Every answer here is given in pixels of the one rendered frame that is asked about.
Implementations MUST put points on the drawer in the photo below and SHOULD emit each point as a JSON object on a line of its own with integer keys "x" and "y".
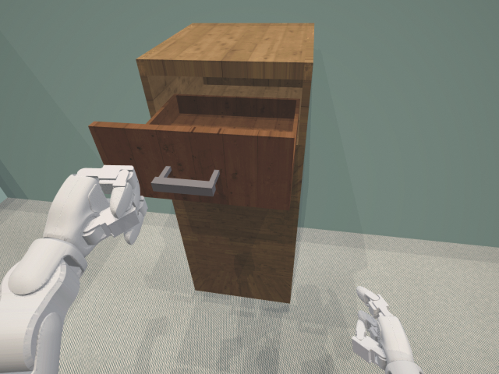
{"x": 250, "y": 140}

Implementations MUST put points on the right robot hand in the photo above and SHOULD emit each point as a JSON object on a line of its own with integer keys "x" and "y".
{"x": 386, "y": 333}

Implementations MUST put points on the left robot hand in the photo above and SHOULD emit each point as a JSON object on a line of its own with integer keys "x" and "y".
{"x": 81, "y": 214}

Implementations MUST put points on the left robot forearm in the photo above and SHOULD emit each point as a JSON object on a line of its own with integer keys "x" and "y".
{"x": 35, "y": 296}

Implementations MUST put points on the cabinet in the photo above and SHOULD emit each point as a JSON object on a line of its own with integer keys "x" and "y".
{"x": 237, "y": 250}

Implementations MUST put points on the handle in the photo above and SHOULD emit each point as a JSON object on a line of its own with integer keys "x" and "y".
{"x": 184, "y": 186}

